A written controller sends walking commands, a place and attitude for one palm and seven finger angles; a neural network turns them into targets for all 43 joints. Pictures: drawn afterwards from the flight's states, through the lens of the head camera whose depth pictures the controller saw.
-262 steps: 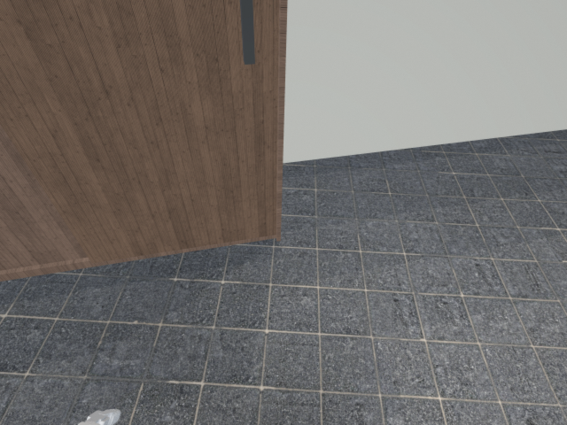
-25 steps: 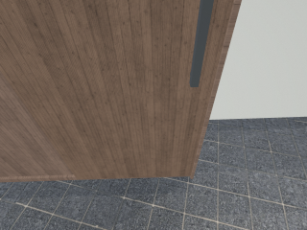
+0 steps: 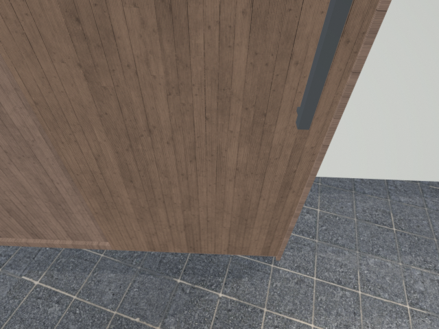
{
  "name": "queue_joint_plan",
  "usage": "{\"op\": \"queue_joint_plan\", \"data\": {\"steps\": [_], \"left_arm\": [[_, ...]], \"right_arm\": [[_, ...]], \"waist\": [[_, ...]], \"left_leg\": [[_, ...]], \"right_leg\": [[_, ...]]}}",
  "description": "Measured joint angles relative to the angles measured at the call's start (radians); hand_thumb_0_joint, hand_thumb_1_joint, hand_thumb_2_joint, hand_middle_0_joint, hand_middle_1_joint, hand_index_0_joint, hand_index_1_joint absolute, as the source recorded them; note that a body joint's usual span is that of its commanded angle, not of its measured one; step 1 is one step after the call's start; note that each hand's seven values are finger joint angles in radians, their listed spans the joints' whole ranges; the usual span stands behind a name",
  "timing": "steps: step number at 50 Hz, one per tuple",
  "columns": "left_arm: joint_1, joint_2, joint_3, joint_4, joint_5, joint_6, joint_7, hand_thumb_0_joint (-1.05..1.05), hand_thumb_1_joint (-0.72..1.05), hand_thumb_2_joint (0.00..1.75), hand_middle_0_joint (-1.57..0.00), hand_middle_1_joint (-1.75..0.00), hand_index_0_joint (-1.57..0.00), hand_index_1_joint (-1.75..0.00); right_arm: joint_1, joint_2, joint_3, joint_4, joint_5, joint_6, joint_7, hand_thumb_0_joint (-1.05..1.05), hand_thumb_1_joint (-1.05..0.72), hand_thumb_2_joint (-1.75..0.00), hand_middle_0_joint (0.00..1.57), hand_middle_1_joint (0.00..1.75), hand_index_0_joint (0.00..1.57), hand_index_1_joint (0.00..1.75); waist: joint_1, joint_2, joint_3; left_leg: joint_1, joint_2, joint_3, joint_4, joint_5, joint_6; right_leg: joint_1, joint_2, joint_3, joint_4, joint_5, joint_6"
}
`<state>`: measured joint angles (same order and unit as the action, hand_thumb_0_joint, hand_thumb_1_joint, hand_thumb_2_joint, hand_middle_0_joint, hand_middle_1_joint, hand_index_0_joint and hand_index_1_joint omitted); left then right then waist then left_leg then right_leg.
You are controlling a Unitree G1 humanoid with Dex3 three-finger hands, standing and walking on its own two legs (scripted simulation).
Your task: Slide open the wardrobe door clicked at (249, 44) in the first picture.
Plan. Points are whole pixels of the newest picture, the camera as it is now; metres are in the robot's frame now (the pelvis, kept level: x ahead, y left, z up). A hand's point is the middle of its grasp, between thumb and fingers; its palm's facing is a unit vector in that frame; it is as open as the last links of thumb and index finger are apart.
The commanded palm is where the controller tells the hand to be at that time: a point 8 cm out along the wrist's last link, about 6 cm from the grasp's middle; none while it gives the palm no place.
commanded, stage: come to a stop and stand still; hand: right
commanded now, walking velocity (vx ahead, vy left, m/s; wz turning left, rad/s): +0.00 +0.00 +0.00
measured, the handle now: (317, 62) +0.58 -0.15 +0.24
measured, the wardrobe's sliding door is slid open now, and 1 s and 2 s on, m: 0.00 0.00 0.00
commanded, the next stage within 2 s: look again from close up in 0.04 s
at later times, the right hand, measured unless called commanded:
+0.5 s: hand out of the picture -0.06 -0.17 -0.17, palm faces +0.05 +0.98 -0.17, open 7.4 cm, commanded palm none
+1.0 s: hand out of the picture -0.07 -0.18 -0.17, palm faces +0.07 +0.99 -0.14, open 7.4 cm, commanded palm none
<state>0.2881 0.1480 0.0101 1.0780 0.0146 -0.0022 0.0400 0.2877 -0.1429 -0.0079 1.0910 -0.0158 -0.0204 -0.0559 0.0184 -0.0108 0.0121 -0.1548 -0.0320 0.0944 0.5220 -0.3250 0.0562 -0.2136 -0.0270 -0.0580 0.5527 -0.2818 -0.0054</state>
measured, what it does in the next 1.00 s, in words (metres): shifts its weight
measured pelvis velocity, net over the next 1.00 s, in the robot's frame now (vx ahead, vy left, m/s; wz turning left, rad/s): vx -0.04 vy -0.03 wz -0.01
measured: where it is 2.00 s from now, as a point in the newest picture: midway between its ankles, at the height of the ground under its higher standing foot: outside the picture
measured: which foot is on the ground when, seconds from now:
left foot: down 0.00-1.00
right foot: down 0.00-1.00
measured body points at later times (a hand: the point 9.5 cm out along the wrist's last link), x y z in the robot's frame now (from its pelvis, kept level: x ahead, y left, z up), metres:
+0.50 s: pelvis -0.03 -0.01 +0.01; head -0.05 -0.02 +0.46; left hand -0.05 +0.20 -0.15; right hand -0.06 -0.23 -0.16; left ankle -0.02 +0.08 -0.73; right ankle +0.00 -0.11 -0.73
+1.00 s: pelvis -0.04 -0.03 +0.01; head -0.05 -0.04 +0.45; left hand -0.06 +0.17 -0.15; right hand -0.08 -0.23 -0.16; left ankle -0.02 +0.08 -0.73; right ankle +0.00 -0.11 -0.73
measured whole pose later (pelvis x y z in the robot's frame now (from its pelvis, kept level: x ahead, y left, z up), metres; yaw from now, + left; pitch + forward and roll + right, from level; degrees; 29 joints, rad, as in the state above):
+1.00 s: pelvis -0.04 -0.03 +0.01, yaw -1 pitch -1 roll +1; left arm 0.35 0.10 0.00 1.09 0.02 0.00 0.02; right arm 0.39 -0.11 0.00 1.08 -0.02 -0.01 -0.04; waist 0.00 0.01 0.00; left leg -0.22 0.01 0.09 0.46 -0.22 0.02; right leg -0.28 0.02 -0.07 0.47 -0.18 -0.06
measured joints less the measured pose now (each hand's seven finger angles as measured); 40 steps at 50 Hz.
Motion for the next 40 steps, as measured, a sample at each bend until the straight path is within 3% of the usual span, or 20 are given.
{"op": "queue_joint_plan", "data": {"steps": [6,40], "left_arm": [[0.0,0.011,-0.01,-0.009,-0.001,-0.005,-0.002,0.01,0.94,0.9,-0.2,-0.29,-0.2,-0.3],[0.086,-0.048,-0.021,0.031,0.001,0.003,-0.015,0.0,0.91,0.9,-0.2,-0.3,-0.2,-0.3]], "right_arm": [[0.025,-0.003,0.008,-0.006,0.001,0.001,0.006,0.01,-0.93,-0.9,0.2,0.3,0.2,0.3],[0.103,0.026,0.007,-0.008,-0.002,0.008,0.012,0.01,-0.91,-0.9,0.2,0.3,0.2,0.3]], "waist": [[-0.01,0.01,-0.035],[-0.012,0.029,-0.019]], "left_leg": [[0.014,0.003,-0.004,-0.034,0.025,-0.005],[-0.056,0.032,0.001,-0.062,0.104,-0.029]], "right_leg": [[0.014,0.005,-0.005,-0.03,0.009,-0.006],[-0.052,0.035,-0.005,-0.078,0.098,-0.04]]}}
